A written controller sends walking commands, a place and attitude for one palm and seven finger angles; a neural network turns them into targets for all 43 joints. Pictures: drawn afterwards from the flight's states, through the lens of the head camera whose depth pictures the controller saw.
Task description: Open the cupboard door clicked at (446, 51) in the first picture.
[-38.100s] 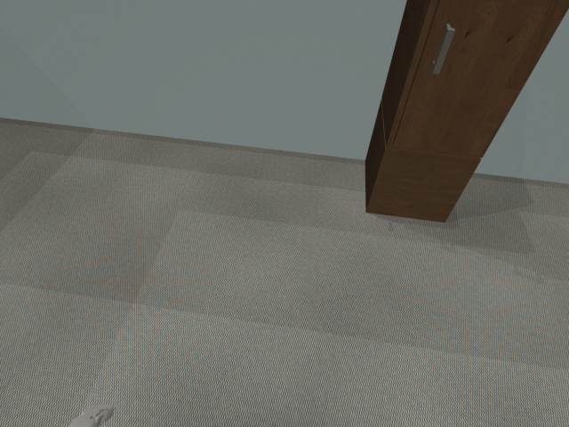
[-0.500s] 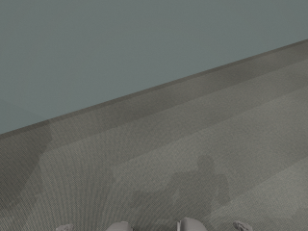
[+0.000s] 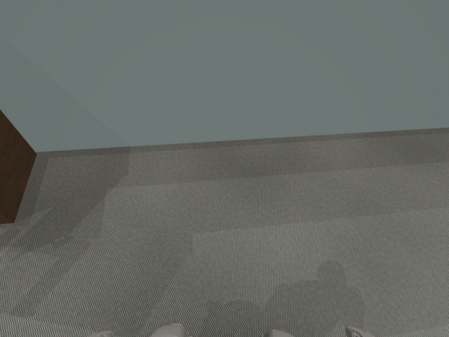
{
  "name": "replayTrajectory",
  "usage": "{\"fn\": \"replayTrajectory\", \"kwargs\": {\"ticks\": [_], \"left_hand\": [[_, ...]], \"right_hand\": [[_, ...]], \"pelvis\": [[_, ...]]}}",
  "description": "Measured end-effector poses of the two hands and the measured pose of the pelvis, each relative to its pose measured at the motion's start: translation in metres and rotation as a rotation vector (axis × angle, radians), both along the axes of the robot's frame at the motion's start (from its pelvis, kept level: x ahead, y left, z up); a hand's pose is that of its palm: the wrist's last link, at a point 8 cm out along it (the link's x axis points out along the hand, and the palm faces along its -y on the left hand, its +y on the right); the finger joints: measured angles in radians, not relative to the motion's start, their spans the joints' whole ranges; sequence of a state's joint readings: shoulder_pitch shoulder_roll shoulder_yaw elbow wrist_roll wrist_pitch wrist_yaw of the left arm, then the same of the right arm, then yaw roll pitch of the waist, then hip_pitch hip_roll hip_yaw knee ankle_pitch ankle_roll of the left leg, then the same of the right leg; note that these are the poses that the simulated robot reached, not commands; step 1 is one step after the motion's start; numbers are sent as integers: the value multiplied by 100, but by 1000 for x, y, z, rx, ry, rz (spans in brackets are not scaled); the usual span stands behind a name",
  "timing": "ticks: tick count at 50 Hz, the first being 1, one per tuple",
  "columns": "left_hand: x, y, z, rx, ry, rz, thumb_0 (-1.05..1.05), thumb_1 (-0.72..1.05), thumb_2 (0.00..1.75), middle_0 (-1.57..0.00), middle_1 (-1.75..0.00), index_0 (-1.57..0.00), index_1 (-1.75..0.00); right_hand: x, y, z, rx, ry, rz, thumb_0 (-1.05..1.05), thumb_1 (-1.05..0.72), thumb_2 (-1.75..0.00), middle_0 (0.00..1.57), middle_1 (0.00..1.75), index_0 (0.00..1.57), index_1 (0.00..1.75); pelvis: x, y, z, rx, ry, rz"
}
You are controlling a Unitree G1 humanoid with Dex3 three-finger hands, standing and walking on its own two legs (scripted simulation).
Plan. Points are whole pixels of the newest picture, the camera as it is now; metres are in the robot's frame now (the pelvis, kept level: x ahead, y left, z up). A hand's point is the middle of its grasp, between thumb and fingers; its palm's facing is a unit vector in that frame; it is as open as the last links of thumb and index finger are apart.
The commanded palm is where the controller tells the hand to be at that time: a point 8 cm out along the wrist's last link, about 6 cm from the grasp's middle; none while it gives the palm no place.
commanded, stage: turn to face it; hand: left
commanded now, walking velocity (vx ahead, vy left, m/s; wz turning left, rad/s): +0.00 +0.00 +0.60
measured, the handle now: out of the picture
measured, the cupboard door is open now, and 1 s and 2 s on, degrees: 54 54 54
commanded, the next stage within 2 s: take the last steps up to it in 1.70 s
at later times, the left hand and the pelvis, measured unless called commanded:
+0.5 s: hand out of the picture +0.01 +0.17 -0.15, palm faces +0.31 -0.92 -0.24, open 7.4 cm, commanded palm none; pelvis +0.00 -0.04 +0.02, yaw +18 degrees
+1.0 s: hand out of the picture -0.01 +0.17 -0.13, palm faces +0.57 -0.77 -0.30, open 7.4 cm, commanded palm none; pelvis +0.02 -0.07 +0.01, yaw +36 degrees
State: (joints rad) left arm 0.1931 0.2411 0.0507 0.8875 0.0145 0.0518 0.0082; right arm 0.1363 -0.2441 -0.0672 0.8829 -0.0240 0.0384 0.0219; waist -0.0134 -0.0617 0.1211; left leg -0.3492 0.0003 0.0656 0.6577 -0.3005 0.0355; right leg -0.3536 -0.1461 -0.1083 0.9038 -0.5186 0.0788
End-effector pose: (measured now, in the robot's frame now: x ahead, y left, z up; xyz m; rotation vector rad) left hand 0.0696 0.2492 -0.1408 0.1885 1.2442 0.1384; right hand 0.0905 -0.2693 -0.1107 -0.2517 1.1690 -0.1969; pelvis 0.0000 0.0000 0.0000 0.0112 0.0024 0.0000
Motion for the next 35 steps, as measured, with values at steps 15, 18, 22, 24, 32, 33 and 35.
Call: {"fn": "replayTrajectory", "kwargs": {"ticks": [15, 18, 22, 24, 32, 33, 35], "left_hand": [[-20, -9, 36, 112, -118, 163, 0, 90, 90, -20, -30, -20, -30], [-39, -20, 40, 105, -88, 209, 0, 90, 90, -20, -30, -20, -30], [-61, -33, 36, 67, -47, 265, 0, 90, 90, -20, -30, -20, -30], [-73, -36, 31, 44, -34, 295, 0, 90, 90, -20, -30, -20, -30], [-120, -25, -1, -3, 39, 434, 0, 90, 90, -20, -30, -20, -30], [-122, -23, 1, 2, 40, 448, 1, 90, 90, -20, -30, -20, -30], [-122, -20, 7, 14, 27, 472, 1, 90, 90, -20, -30, -20, -30]], "right_hand": [[24, -16, -16, 58, 60, 142, 0, -90, -90, 20, 30, 20, 30], [37, -20, -12, 57, 69, 177, 1, -91, -90, 20, 30, 20, 30], [57, -14, 0, 50, 69, 229, 1, -91, -90, 20, 30, 20, 30], [69, -6, 4, 41, 60, 269, 1, -91, -90, 20, 30, 20, 30], [111, 37, 5, 1, -30, 438, 0, -91, -90, 20, 30, 20, 30], [111, 40, 7, -1, -28, 451, 0, -91, -90, 20, 30, 20, 30], [110, 43, 8, -2, -15, 473, 0, -91, -90, 20, 30, 20, 30]], "pelvis": [[-4, -43, 5, -6, 2, 177], [-2, -45, 11, -3, -6, 229], [2, -46, 18, 14, -3, 282], [3, -45, 19, 20, 0, 307], [-1, -31, 2, -4, -1, 407], [-1, -31, 4, -9, -1, 420], [-1, -34, 8, -17, -1, 444]]}}
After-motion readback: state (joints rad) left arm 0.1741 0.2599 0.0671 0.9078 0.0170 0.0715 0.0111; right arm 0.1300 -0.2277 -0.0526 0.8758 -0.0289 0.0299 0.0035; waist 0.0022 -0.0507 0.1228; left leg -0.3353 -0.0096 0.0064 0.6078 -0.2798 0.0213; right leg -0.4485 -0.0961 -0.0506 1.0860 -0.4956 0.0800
